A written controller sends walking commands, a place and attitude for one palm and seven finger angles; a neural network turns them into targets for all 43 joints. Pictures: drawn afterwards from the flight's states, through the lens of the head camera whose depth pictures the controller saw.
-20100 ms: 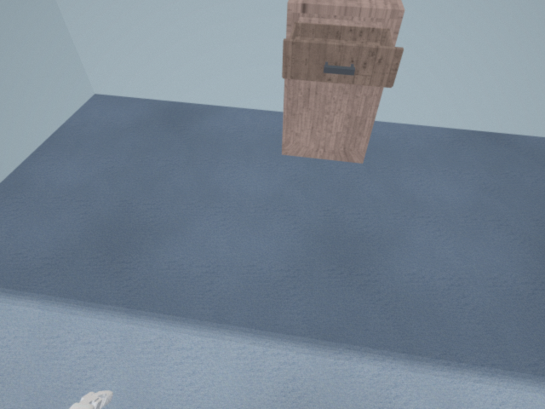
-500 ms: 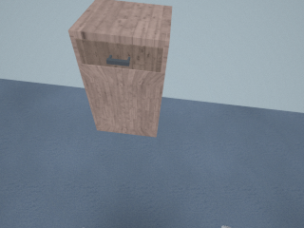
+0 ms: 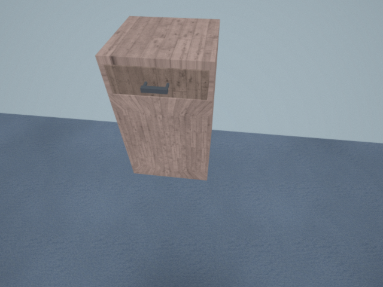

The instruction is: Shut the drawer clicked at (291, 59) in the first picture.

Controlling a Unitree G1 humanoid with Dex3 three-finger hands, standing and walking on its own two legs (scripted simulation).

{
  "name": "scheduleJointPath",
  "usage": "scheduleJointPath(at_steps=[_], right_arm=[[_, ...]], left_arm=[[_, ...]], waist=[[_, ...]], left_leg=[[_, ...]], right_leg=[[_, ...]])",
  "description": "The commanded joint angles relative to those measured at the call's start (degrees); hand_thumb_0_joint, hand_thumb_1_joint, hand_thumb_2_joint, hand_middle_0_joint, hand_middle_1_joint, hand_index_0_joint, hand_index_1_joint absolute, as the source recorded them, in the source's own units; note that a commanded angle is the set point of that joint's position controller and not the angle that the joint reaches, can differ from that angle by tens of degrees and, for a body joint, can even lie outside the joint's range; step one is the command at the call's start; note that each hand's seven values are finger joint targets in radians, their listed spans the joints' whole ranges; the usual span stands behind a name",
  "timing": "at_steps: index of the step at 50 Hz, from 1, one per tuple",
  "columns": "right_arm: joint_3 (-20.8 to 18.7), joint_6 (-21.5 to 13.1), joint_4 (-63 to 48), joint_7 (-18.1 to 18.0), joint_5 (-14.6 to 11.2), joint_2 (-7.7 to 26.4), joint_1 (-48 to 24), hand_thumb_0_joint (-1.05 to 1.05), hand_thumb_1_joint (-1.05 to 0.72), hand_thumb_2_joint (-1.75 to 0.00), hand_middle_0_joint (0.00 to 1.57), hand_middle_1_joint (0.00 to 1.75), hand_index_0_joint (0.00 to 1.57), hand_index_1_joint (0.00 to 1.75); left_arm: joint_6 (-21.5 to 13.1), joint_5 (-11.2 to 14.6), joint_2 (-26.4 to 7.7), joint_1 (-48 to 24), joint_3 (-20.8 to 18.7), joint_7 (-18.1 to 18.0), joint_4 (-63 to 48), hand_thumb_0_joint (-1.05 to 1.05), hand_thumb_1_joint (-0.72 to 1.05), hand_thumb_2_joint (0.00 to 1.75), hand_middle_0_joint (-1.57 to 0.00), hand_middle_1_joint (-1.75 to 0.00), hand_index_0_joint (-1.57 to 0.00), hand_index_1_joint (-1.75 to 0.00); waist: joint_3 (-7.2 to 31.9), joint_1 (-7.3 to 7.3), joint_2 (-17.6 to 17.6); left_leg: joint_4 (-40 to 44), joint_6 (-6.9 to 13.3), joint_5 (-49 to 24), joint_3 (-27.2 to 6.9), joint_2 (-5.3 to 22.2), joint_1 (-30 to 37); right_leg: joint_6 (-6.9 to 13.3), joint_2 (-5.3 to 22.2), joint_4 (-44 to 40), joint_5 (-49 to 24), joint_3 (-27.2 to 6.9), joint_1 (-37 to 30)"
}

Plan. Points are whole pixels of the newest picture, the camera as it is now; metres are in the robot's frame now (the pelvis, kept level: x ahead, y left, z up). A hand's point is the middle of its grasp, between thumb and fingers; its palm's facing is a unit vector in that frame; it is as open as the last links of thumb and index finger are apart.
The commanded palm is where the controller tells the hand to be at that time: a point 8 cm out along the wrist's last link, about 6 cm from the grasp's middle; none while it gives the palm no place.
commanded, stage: let the arm hang, fingers relaxed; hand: left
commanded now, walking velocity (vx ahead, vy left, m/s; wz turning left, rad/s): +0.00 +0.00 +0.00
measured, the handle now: (155, 87) +0.87 +0.20 -0.07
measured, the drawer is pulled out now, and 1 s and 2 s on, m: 0.00 0.00 0.00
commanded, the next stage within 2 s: look to check the result in 0.34 s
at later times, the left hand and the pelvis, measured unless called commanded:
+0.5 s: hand out of the picture -0.01 +0.14 -0.18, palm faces +0.07 -0.99 -0.15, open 7.4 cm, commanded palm none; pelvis +0.02 -0.02 +0.00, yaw +0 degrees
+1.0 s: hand out of the picture +0.00 +0.13 -0.17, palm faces +0.06 -0.98 -0.16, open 7.4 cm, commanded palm none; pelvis +0.03 -0.02 +0.00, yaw +0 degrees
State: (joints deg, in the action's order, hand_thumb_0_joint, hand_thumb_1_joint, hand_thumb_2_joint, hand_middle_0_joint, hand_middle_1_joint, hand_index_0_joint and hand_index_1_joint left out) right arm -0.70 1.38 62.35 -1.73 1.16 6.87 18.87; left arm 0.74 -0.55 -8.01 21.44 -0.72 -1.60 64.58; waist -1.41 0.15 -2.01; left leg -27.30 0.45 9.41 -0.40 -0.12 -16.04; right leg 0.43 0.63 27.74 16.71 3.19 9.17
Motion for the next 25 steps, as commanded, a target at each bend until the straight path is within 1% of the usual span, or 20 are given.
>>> scheduleJointPath(at_steps=[1,3,4,5,7,12,13,15,18,19,22,23,25], right_arm=[[-0.94,-0.56,-0.36,-0.21,-0.08,3.98,4.52,0.0,-0.9,-0.9,0.2,0.3,0.2,0.3],[-0.87,-0.68,0.21,-0.26,-0.07,3.46,4.68,0.0,-0.9,-0.9,0.2,0.3,0.2,0.3],[-0.87,-0.65,0.48,-0.33,-0.02,3.36,4.76,0.0,-0.9,-0.9,0.2,0.3,0.2,0.3],[-0.94,-0.62,0.38,-0.36,-0.08,3.18,4.98,0.0,-0.9,-0.9,0.2,0.3,0.2,0.3],[-0.85,-0.75,0.73,-0.47,-0.01,2.63,4.76,0.0,-0.9,-0.9,0.2,0.3,0.2,0.3],[-0.97,-1.0,1.0,-0.74,0.0,2.12,5.27,0.0,-0.9,-0.9,0.2,0.3,0.2,0.3],[-0.93,-1.13,1.17,-0.82,-0.05,2.09,5.32,0.0,-0.9,-0.9,0.2,0.3,0.2,0.3],[-0.96,-1.19,1.07,-0.98,-0.14,2.28,4.99,0.0,-0.9,-0.9,0.2,0.3,0.2,0.3],[-0.98,-1.24,1.3,-1.11,-0.13,2.12,5.26,0.0,-0.9,-0.9,0.2,0.3,0.2,0.3],[-0.98,-1.22,1.36,-1.1,-0.15,2.09,4.93,0.0,-0.9,-0.9,0.2,0.3,0.2,0.3],[-1.04,-1.18,1.46,-1.16,-0.14,2.18,5.24,0.0,-0.9,-0.9,0.2,0.3,0.2,0.3],[-1.06,-1.18,1.5,-1.16,-0.13,2.27,5.15,0.0,-0.9,-0.9,0.2,0.3,0.2,0.3],[-1.15,-1.2,1.27,-1.17,-0.25,2.54,4.69,0.0,-0.9,-0.9,0.2,0.3,0.2,0.3]], left_arm=[[-1.01,-0.12,-4.6,3.7,-0.72,-0.73,-0.92,0.0,0.9,0.9,-0.2,-0.3,-0.2,-0.3],[-1.08,-0.03,-4.26,3.5,-0.73,-0.8,-0.8,0.0,0.9,0.9,-0.2,-0.3,-0.2,-0.3],[-1.08,-0.04,-3.99,3.19,-0.76,-0.83,-0.72,0.0,0.9,0.9,-0.2,-0.3,-0.2,-0.3],[-1.04,-0.1,-3.99,3.18,-0.91,-0.89,-0.81,0.0,0.9,0.9,-0.2,-0.3,-0.2,-0.3],[-1.1,-0.04,-3.38,3.24,-0.95,-0.88,-0.66,0.0,0.9,0.9,-0.2,-0.3,-0.2,-0.3],[-1.28,0.03,-2.6,2.74,-1.18,-0.95,-0.65,0.0,0.9,0.9,-0.2,-0.3,-0.2,-0.3],[-1.31,0.08,-2.6,2.68,-1.26,-0.94,-0.5,0.0,0.9,0.9,-0.2,-0.3,-0.2,-0.3],[-1.36,0.07,-2.41,3.2,-1.22,-1.0,-0.37,0.0,0.9,0.9,-0.2,-0.3,-0.2,-0.3],[-1.35,0.15,-2.15,2.83,-1.29,-0.95,-0.18,0.0,0.9,0.9,-0.2,-0.3,-0.2,-0.3],[-1.34,0.14,-2.13,2.93,-1.3,-0.96,-0.1,0.0,0.9,0.9,-0.2,-0.3,-0.2,-0.3],[-1.37,0.13,-2.02,2.69,-1.24,-1.01,0.03,0.0,0.9,0.9,-0.2,-0.3,-0.2,-0.3],[-1.32,0.11,-2.0,2.65,-1.28,-1.0,-0.02,0.0,0.9,0.9,-0.2,-0.3,-0.2,-0.3],[-1.42,0.05,-2.04,3.2,-1.19,-1.06,0.23,0.0,0.9,0.9,-0.2,-0.3,-0.2,-0.3]], waist=[[-6.34,0.16,3.74],[-6.26,0.21,2.85],[-6.92,0.28,2.16],[-7.02,0.12,2.51],[-7.1,0.03,1.74],[-5.89,-0.01,1.42],[-5.21,-0.02,0.25],[-4.92,-0.32,0.42],[-4.35,-0.02,0.35],[-4.52,-0.15,0.15],[-4.36,0.09,1.02],[-4.51,0.07,0.39],[-4.28,-0.08,1.19]], left_leg=[[3.91,1.88,2.96,-3.5,3.64,2.27],[3.74,1.75,2.09,-3.31,3.65,2.71],[3.75,1.64,2.58,-3.19,3.75,2.21],[3.87,1.72,2.46,-3.51,3.82,1.64],[3.79,1.67,1.85,-3.21,3.76,1.58],[3.47,1.54,-0.44,-3.08,3.95,1.75],[3.52,1.57,-1.56,-3.01,4.12,1.8],[3.14,1.52,-2.82,-3.08,4.29,2.21],[3.22,1.52,-3.01,-3.1,4.34,2.76],[3.13,1.49,-3.13,-2.87,4.38,3.05],[3.25,1.5,-3.29,-3.1,4.56,3.53],[3.39,1.48,-3.14,-3.02,4.54,3.53],[3.08,1.52,-4.49,-2.97,4.74,4.41]], right_leg=[[3.22,4.95,-9.81,5.59,-5.14,9.15],[3.26,4.91,-9.39,4.8,-4.93,9.2],[3.28,4.78,-9.42,5.19,-4.98,9.41],[3.25,4.48,-9.25,5.1,-4.84,9.02],[3.31,4.58,-9.19,3.98,-4.92,8.57],[3.33,4.38,-8.68,1.08,-4.62,6.62],[3.26,4.41,-8.44,-0.32,-4.46,5.62],[3.19,4.25,-8.34,-1.67,-4.56,5.19],[3.19,4.29,-8.45,-2.33,-4.45,4.48],[3.15,4.43,-8.61,-2.67,-4.28,4.59],[3.14,4.25,-8.74,-2.71,-4.33,4.47],[3.1,4.19,-8.6,-2.77,-4.25,4.45],[2.97,4.18,-8.71,-3.96,-4.33,4.56]])
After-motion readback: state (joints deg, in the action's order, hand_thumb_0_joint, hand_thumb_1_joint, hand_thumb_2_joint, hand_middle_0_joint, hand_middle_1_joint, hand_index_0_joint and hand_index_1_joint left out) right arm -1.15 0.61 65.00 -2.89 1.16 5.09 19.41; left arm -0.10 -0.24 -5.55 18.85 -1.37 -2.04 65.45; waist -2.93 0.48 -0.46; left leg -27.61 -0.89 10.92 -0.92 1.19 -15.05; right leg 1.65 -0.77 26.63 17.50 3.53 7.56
